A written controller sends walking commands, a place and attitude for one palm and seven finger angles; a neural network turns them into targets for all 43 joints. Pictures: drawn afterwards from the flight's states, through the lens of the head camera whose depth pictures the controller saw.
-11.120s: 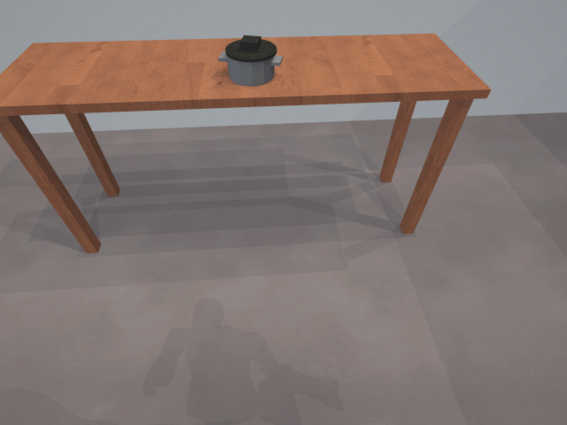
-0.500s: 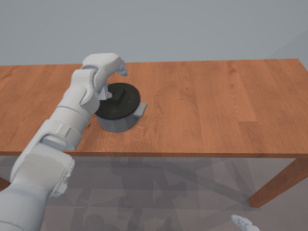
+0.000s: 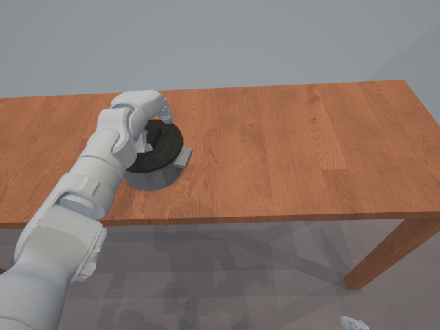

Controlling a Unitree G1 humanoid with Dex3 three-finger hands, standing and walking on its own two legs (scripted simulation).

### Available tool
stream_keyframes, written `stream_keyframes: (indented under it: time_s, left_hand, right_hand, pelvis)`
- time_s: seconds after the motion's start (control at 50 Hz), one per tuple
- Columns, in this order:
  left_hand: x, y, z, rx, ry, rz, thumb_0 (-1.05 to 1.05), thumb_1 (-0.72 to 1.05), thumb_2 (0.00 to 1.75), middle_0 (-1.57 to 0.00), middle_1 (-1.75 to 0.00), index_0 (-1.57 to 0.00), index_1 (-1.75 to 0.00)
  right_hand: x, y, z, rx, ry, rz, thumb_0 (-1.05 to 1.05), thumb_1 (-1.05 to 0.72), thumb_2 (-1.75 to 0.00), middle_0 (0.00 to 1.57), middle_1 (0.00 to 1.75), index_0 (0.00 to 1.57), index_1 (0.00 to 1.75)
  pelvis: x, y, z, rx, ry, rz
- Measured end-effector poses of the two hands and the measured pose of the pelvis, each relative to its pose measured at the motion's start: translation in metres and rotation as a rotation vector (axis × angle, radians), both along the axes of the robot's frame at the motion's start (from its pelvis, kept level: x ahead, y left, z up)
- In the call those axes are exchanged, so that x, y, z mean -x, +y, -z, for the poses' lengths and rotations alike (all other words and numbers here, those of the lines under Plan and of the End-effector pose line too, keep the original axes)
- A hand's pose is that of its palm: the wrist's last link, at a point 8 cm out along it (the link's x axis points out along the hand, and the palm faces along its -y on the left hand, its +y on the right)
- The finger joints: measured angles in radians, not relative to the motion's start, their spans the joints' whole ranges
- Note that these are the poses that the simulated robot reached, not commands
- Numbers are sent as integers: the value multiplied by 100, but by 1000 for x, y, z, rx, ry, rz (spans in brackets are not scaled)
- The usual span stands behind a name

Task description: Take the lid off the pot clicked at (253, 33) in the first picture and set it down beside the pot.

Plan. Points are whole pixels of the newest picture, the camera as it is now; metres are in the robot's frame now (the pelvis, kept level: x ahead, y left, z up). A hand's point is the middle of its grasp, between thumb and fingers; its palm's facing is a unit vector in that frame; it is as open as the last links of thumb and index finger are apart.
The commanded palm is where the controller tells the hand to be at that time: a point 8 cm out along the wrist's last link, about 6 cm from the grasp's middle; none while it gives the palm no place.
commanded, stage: lower the open fingers around the knob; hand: left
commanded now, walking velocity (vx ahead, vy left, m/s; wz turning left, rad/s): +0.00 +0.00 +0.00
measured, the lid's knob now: (145, 136) +0.50 +0.15 +0.07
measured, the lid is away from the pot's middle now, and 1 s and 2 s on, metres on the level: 0.00 0.01 0.00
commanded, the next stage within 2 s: close the fingers and squeeze the knob in 0.68 s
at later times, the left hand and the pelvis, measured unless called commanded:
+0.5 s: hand (144, 137) +0.47 +0.14 +0.09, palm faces -0.35 -0.03 -0.94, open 10.4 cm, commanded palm +0.45 +0.15 +0.15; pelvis +0.01 +0.01 +0.00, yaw -1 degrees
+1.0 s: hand (143, 141) +0.46 +0.14 +0.09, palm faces -0.34 -0.04 -0.94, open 10.3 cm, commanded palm +0.45 +0.15 +0.15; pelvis +0.01 +0.01 +0.00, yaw +0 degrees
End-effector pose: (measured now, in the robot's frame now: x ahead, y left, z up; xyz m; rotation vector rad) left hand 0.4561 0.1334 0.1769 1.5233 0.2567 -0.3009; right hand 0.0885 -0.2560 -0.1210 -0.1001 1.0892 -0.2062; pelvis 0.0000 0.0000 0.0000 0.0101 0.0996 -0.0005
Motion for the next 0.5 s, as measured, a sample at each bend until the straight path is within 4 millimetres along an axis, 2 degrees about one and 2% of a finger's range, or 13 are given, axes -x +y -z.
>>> stream_keyframes:
  time_s: [0.18, 0.36, 0.5]
  left_hand:
    - [-6, 3, 4, -3, -20, -13, 0, -33, 143, -80, -8, -82, -8]
    - [-13, 6, 22, 11, 25, -10, 0, -33, 143, -75, -6, -82, -8]
    - [-13, 13, 26, 18, 1, 17, 0, -33, 143, -77, -7, -82, -8]
  right_hand:
    - [1, -4, 2, -1, 30, 10, 1, -91, -90, 20, 30, 20, 30]
    - [-4, 0, 0, 1, 21, 26, 1, -91, -90, 20, 30, 20, 30]
    - [-3, 5, 1, -4, 35, 29, 1, -91, -90, 20, 30, 20, 30]
  pelvis:
    - [-4, -1, 1, 1, 15, 3]
    - [-7, 2, 1, 4, 31, 14]
    - [-11, 7, 1, 6, 41, 15]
